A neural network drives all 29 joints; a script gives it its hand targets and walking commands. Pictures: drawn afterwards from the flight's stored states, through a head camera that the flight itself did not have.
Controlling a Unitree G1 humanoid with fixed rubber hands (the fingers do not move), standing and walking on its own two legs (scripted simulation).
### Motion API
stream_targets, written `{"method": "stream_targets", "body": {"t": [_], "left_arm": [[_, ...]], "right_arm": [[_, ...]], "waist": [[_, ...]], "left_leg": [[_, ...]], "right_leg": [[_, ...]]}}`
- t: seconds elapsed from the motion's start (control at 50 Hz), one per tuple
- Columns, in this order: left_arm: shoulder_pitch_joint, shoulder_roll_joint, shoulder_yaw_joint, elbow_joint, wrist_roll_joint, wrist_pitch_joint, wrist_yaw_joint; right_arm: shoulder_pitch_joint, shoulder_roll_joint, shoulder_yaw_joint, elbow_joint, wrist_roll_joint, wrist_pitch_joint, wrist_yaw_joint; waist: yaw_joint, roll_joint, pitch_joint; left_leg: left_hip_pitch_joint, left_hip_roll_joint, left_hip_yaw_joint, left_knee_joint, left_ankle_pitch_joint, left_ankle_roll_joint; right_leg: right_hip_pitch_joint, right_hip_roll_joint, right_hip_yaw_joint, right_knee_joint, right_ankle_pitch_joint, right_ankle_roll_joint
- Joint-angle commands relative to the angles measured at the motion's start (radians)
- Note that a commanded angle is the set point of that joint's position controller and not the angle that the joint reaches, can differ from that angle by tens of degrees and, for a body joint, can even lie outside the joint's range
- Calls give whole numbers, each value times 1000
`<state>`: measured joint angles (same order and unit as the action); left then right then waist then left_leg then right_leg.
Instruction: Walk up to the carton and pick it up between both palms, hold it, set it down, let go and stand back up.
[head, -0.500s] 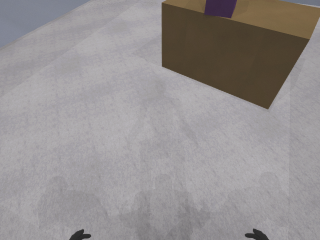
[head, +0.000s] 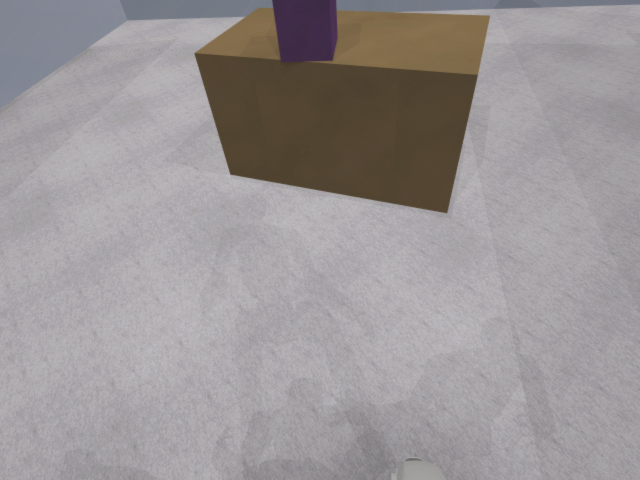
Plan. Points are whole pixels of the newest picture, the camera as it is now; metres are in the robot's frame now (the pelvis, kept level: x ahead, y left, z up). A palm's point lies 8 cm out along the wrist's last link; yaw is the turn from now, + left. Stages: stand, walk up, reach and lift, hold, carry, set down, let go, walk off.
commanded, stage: walk up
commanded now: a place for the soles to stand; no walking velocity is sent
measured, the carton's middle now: (307, 12) +1.70 -0.01 +0.01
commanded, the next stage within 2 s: none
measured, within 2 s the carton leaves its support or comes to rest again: neither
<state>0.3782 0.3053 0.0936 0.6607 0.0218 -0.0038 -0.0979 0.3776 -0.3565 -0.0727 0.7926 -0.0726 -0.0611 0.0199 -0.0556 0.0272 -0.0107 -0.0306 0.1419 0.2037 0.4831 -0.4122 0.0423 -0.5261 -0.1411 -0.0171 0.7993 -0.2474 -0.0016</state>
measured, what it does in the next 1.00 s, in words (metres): walks ahead, turning right: right foot, then left foot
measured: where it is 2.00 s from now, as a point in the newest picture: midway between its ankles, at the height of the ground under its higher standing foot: (338, 287)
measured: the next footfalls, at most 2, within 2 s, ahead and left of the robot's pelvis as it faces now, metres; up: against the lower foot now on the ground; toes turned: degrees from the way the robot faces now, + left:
right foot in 0.06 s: +0.14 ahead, -0.16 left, +0.00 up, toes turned -9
left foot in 0.60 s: +0.52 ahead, +0.02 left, +0.00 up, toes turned -8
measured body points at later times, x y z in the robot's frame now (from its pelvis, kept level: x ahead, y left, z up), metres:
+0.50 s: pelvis +0.25 -0.06 +0.01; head +0.26 -0.11 +0.45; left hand +0.27 +0.20 -0.09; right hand +0.35 -0.32 -0.12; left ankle +0.45 +0.04 -0.68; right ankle +0.10 -0.15 -0.73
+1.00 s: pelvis +0.51 -0.06 +0.00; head +0.52 -0.08 +0.45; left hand +0.74 +0.12 -0.08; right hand +0.44 -0.32 -0.13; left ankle +0.48 +0.03 -0.73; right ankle +0.64 -0.22 -0.69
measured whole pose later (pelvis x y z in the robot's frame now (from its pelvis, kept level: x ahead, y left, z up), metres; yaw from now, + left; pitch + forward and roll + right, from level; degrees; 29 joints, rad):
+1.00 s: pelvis +0.51 -0.06 +0.00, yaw -18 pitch -3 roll +2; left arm 0.26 0.23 0.05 0.59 0.03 -0.02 -0.01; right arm 0.43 -0.27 -0.04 0.74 -0.04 -0.03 0.04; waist -0.08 -0.01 0.08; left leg -0.06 -0.04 0.19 0.47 -0.36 0.06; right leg -0.57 -0.06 -0.03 0.74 -0.10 0.00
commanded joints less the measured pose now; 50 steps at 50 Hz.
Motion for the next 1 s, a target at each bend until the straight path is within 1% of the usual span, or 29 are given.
{"method": "stream_targets", "body": {"t": [0.0, 0.02, 0.04, 0.06, 0.08, 0.1, 0.12, 0.14, 0.18, 0.22, 0.28, 0.36, 0.42, 0.48, 0.52, 0.54, 0.56, 0.58, 0.6, 0.62, 0.64, 0.68, 0.7, 0.72, 0.76, 0.8, 0.86, 0.94, 0.98], "left_arm": [[294, 164, 70, 14, 4, -49, 65], [386, 229, 69, 36, 14, -57, 88], [355, 272, 53, -3, 27, -63, 105], [273, 312, 63, -24, 16, -58, 117], [219, 331, 62, -37, 9, -60, 127], [184, 299, 43, -41, 7, -66, 130], [161, 248, 25, -42, 17, -70, 132], [142, 211, 12, -39, 25, -77, 127], [105, 133, -10, -15, 23, -95, 109], [103, 111, -16, -3, 9, -107, 100], [159, 96, -19, 9, 9, -113, 102], [238, 83, -20, 20, 23, -109, 108], [238, 104, -13, 13, 36, -96, 121], [196, 123, -4, -10, 48, -82, 129], [175, 126, -8, -32, 45, -78, 126], [192, 107, -22, -38, 41, -75, 126], [261, 59, -42, -48, 35, -72, 122], [354, -5, -59, -72, 10, -66, 116], [353, 31, -49, -86, -10, -55, 126], [263, 79, -34, -87, 5, -50, 128], [174, 93, -21, -96, 12, -49, 123], [82, 52, -17, -115, 9, -49, 105], [71, 29, -15, -129, 10, -49, 98], [66, 8, -15, -135, 11, -46, 95], [68, -18, -18, -122, 9, -40, 89], [39, -34, -26, -119, 1, -35, 86], [-50, -22, -26, -134, -2, -36, 86], [-122, 11, -10, -153, 22, -38, 100], [-98, 22, -1, -152, 31, -42, 110]], "right_arm": [[-82, -67, 4, -97, -5, 8, 7], [-54, 17, 37, -126, -5, 16, 25], [-60, 7, 38, -187, 7, 18, 32], [-54, -57, 24, -210, 13, 27, 30], [-94, -82, 21, -208, 12, 29, 26], [-152, -97, 19, -212, 15, 26, 23], [-164, -105, 17, -197, 24, 23, 23], [-130, -90, 18, -181, 32, 20, 29], [-78, -55, 19, -170, 39, 24, 38], [-78, -19, 24, -169, 41, 38, 49], [-141, 5, 31, -186, 34, 57, 59], [-314, 39, 46, -246, 34, 52, 60], [-362, 48, 43, -261, 32, 43, 55], [-271, 32, 24, -236, 21, 33, 45], [-101, -1, -1, -185, 9, 20, 26], [39, -37, -20, -147, -3, 10, 13], [184, -102, -38, -114, -13, 5, 5], [210, -170, -49, -124, -14, 5, -4], [157, -215, -63, -136, 16, 17, -16], [94, -165, -53, -146, 38, 25, -26], [54, -112, -37, -160, 47, 28, -30], [5, -44, -14, -164, 45, 21, -30], [-8, -21, -8, -154, 43, 14, -22], [-21, -13, -6, -145, 41, 8, -12], [-45, -12, -4, -141, 39, 1, 0], [-58, -23, -3, -145, 35, -4, 2], [-31, -39, -4, -148, 40, -4, 10], [65, -73, -11, -137, 33, 11, 13], [75, -86, -14, -139, 27, 25, 7]], "waist": [[188, -178, 17], [211, -393, 17], [188, -400, 68], [144, -316, 68], [134, -280, 91], [122, -228, 150], [106, -167, 167], [85, -158, 158], [39, -145, 143], [21, -147, 133], [43, -116, 124], [118, -121, 137], [140, -140, 135], [100, -158, 115], [29, -120, 41], [-32, -37, -40], [-81, 85, -172], [-68, 267, -252], [-60, 296, -271], [-61, 220, -195], [-56, 175, -91], [-27, 73, 55], [-3, 56, 99], [16, 45, 118], [46, 42, 129], [61, 80, 150], [30, 128, 163], [-28, 99, 122], [-12, 43, 114]], "left_leg": [[-431, 42, 44, 412, -155, 105], [-612, -51, 8, 768, -249, 57], [-761, -97, -125, 868, -220, 9], [-789, -79, -202, 884, -198, 3], [-810, -41, -228, 926, -139, -3], [-827, -4, -238, 946, -43, -13], [-787, 24, -245, 909, 25, -22], [-706, 27, -239, 820, 66, -31], [-568, 9, -223, 714, 151, -44], [-539, -28, -180, 672, 266, -64], [-610, -44, -142, 566, 378, -79], [-687, -36, -132, 326, 431, -65], [-681, -32, -156, 170, 427, -40], [-515, -47, -169, 55, 376, -5], [-272, -90, -143, 23, 314, 24], [-30, -88, -175, 30, 308, 52], [255, 11, -317, 100, 220, 95], [410, 238, -678, 25, 117, 190], [422, 346, -949, -138, 29, 290], [316, 344, -941, -201, -14, 290], [188, 294, -780, -202, 120, 249], [-71, 193, -426, -139, 543, 159], [-166, 163, -342, -138, 649, 137], [-208, 142, -299, -154, 659, 133], [-244, 93, -228, -179, 598, 130], [-279, 51, -165, -208, 502, 122], [-304, 13, -124, -236, 358, 111], [-175, 82, -185, -179, 268, 112], [-136, 116, -203, -111, 257, 102]], "right_leg": [[536, 123, -91, -134, -168, -60], [589, 25, 223, -258, -368, -98], [545, -167, 719, -490, -535, -153], [533, -277, 975, -674, -674, -246], [500, -300, 993, -737, -721, -268], [464, -274, 853, -705, -580, -245], [419, -227, 639, -614, -336, -205], [365, -174, 473, -559, -120, -158], [261, -64, 274, -542, 78, -121], [245, 11, 157, -570, 160, -113], [321, 20, 115, -587, 227, -128], [469, -20, 146, -564, 332, -122], [571, -67, 182, -556, 340, -126], [573, -86, 200, -495, 342, -135], [504, -55, 158, -286, 428, -135], [377, -12, 119, -74, 383, -110], [183, 58, 86, 195, 179, -72], [-23, 193, 32, 458, -255, -27], [-142, 219, 61, 555, -315, -18], [-154, 155, 113, 607, -251, -28], [-141, 134, 116, 646, -204, -31], [-58, 87, 136, 575, -123, -30], [-10, 79, 131, 509, -117, -25], [5, 79, 122, 470, -107, -21], [8, 103, 69, 403, -46, -11], [7, 104, 15, 246, 16, 0], [53, 90, -32, 7, 151, 6], [86, 92, -33, -137, 178, -11], [128, 99, -20, -185, 116, -37]]}}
